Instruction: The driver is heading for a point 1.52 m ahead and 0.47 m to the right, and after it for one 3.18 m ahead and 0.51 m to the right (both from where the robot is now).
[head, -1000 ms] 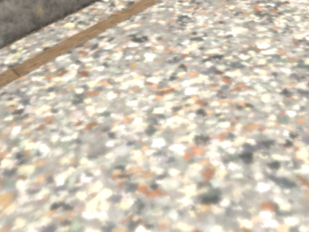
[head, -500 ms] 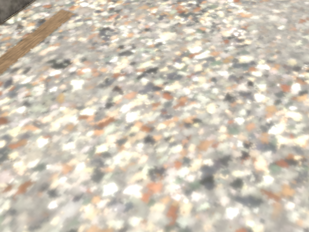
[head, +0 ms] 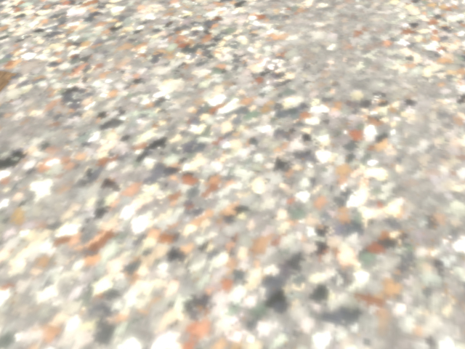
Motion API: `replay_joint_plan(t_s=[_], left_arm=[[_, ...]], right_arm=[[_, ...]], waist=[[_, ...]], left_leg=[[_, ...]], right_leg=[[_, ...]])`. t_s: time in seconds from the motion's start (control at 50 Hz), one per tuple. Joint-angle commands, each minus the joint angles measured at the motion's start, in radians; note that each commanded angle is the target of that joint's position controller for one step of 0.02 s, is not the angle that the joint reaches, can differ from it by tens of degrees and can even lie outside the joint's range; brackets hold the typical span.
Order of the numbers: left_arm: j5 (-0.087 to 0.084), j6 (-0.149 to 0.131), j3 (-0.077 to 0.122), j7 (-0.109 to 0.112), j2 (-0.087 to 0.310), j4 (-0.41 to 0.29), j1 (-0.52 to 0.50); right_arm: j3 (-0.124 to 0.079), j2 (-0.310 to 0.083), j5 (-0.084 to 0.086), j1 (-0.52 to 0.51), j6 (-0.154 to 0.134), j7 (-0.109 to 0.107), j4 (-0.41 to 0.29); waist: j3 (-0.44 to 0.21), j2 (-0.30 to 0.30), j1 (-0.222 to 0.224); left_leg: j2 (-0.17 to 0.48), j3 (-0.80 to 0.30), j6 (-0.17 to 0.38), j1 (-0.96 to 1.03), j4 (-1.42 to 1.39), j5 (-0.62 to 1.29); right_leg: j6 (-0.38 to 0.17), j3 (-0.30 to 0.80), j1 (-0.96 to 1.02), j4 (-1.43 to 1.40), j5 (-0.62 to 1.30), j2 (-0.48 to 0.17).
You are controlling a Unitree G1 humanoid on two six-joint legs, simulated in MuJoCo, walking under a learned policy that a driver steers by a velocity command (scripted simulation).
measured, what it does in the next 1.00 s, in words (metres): steps on the spot, turning right: left foot, then right foot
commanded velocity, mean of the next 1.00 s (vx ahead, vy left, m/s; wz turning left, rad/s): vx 0.01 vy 0.00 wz -0.54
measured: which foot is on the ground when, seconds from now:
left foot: up 0.00-0.04, down 0.06-0.54, up 0.56-1.00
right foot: down 0.00-0.08, up 0.10-0.52, down 0.54-1.00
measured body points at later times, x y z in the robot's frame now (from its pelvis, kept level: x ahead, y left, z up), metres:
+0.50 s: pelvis +0.00 +0.02 +0.00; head +0.04 +0.01 +0.45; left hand +0.22 +0.23 -0.11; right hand +0.01 -0.27 -0.11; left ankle +0.01 +0.13 -0.74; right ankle -0.04 -0.07 -0.71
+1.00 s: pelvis +0.00 +0.01 +0.00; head +0.02 -0.01 +0.45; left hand +0.23 +0.19 -0.11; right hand -0.04 -0.29 -0.11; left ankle +0.07 +0.11 -0.71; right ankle -0.04 -0.07 -0.74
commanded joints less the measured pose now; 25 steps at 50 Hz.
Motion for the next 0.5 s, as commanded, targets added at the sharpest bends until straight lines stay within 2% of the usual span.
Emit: replay_joint_plan(t_s=[0.02, 0.04, 0.06, 0.08, 0.1, 0.12, 0.14, 0.16, 0.18, 0.2, 0.28, 0.32, 0.4, 0.44, 0.48, 0.5], left_arm=[[-0.002, -0.003, 0.037, -0.003, 0.146, -0.06, -0.015], [-0.012, 0.0, 0.036, -0.003, 0.142, -0.063, -0.035], [-0.023, -0.002, 0.029, 0.001, 0.118, -0.071, -0.038], [-0.029, -0.005, 0.012, 0.005, 0.043, -0.072, 0.039], [-0.012, -0.012, 0.027, 0.013, 0.101, -0.083, 0.005], [0.015, -0.013, 0.042, 0.012, 0.162, -0.074, -0.018], [0.011, -0.009, 0.045, 0.003, 0.152, -0.056, 0.009], [0.007, 0.0, 0.042, -0.004, 0.138, -0.041, 0.043], [0.004, 0.01, 0.039, -0.015, 0.133, -0.033, 0.059], [-0.001, 0.017, 0.036, -0.024, 0.13, -0.032, 0.062], [-0.011, 0.028, 0.017, -0.035, 0.106, -0.071, -0.04], [-0.012, 0.032, 0.01, -0.04, 0.097, -0.085, -0.068], [-0.02, 0.035, -0.006, -0.046, 0.075, -0.113, -0.099], [-0.025, 0.032, -0.009, -0.044, 0.077, -0.124, -0.099], [-0.027, 0.026, -0.009, -0.041, 0.081, -0.134, -0.092], [-0.022, 0.02, -0.01, -0.039, 0.078, -0.132, -0.071]], right_arm=[[-0.017, -0.083, 0.014, 0.07, -0.029, -0.009, -0.059], [-0.017, -0.084, 0.013, 0.117, -0.035, -0.014, -0.05], [-0.027, -0.122, 0.003, 0.143, -0.043, -0.022, -0.045], [-0.043, -0.209, -0.013, 0.105, -0.041, -0.029, -0.072], [-0.053, -0.263, -0.03, 0.004, -0.034, -0.022, -0.106], [-0.042, -0.195, -0.027, 0.017, -0.033, -0.015, -0.104], [-0.025, -0.14, -0.016, -0.019, -0.036, -0.01, -0.109], [-0.019, -0.124, -0.015, -0.042, -0.036, -0.005, -0.118], [-0.019, -0.122, -0.013, -0.047, -0.036, -0.007, -0.123], [-0.017, -0.117, -0.015, -0.034, -0.035, -0.006, -0.128], [-0.032, -0.138, -0.015, 0.084, -0.033, -0.004, -0.103], [-0.041, -0.154, -0.016, 0.111, -0.032, -0.002, -0.093], [-0.051, -0.173, -0.019, 0.089, -0.033, 0.014, -0.092], [-0.057, -0.187, -0.02, 0.081, -0.031, 0.023, -0.088], [-0.063, -0.199, -0.015, 0.08, -0.028, 0.028, -0.082], [-0.064, -0.202, -0.007, 0.07, -0.025, 0.029, -0.081]], waist=[[-0.091, -0.134, -0.037], [-0.087, -0.121, -0.07], [-0.079, -0.066, -0.078], [-0.096, 0.14, -0.023], [-0.008, 0.245, -0.028], [-0.008, 0.115, -0.027], [-0.016, 0.079, 0.002], [-0.025, 0.091, 0.017], [-0.036, 0.134, 0.016], [-0.044, 0.144, 0.005], [-0.04, 0.149, -0.069], [-0.044, 0.162, -0.086], [-0.051, 0.182, -0.086], [-0.059, 0.199, -0.083], [-0.065, 0.204, -0.077], [-0.07, 0.188, -0.057]], left_leg=[[-0.046, 0.017, 0.034, 0.092, -0.172, -0.012], [-0.047, 0.023, 0.046, 0.185, -0.316, 0.056], [0.029, -0.038, 0.064, 0.285, -0.465, 0.087], [0.282, -0.278, 0.122, 0.358, -0.562, -0.02], [0.427, -0.453, 0.233, 0.236, -0.59, 0.134], [0.402, -0.36, 0.259, 0.2, -0.537, 0.298], [0.328, -0.24, 0.233, 0.189, -0.501, 0.409], [0.27, -0.141, 0.207, 0.207, -0.477, 0.494], [0.242, -0.082, 0.2, 0.241, -0.458, 0.56], [0.228, -0.042, 0.201, 0.269, -0.442, 0.627], [0.256, -0.009, 0.223, 0.417, -0.408, 0.715], [0.278, 0.0, 0.232, 0.449, -0.398, 0.728], [0.298, 0.058, 0.229, 0.383, -0.379, 0.712], [0.304, 0.081, 0.22, 0.349, -0.356, 0.72], [0.316, 0.089, 0.205, 0.338, -0.318, 0.704], [0.311, 0.109, 0.183, 0.315, -0.274, 0.669]], right_leg=[[-0.101, 0.365, 0.109, -0.124, -0.025, -0.259], [-0.066, 0.355, 0.067, -0.103, -0.057, -0.231], [-0.009, 0.312, -0.012, -0.051, -0.184, -0.174], [0.053, 0.143, -0.106, 0.172, -0.392, -0.057], [0.077, -0.066, -0.256, 0.367, -0.469, 0.045], [0.089, -0.046, -0.205, 0.526, -0.426, -0.049], [0.09, -0.049, -0.179, 0.596, -0.372, -0.048], [0.1, -0.061, -0.173, 0.669, -0.333, -0.049], [0.109, -0.079, -0.191, 0.731, -0.312, -0.054], [0.122, -0.097, -0.204, 0.758, -0.308, -0.062], [0.156, -0.131, -0.272, 0.658, -0.311, -0.099], [0.158, -0.146, -0.258, 0.583, -0.326, -0.115], [0.129, -0.202, -0.111, 0.407, -0.352, -0.143], [0.105, -0.237, -0.031, 0.327, -0.361, -0.138], [0.082, -0.256, 0.023, 0.228, -0.342, -0.132], [0.067, -0.263, 0.079, 0.133, -0.285, -0.125]])
Next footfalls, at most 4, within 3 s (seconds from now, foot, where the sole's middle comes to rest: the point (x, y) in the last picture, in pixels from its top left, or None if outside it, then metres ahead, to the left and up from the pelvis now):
0.06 left None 0.05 0.12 -0.77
0.54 right None -0.04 -0.09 -0.77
1.06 left None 0.10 0.08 -0.77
2.48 right None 0.33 -0.25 -0.77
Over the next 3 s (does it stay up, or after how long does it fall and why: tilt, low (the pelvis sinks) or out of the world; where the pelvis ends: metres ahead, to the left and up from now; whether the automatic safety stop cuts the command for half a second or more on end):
stays up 0.45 -0.24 -0.01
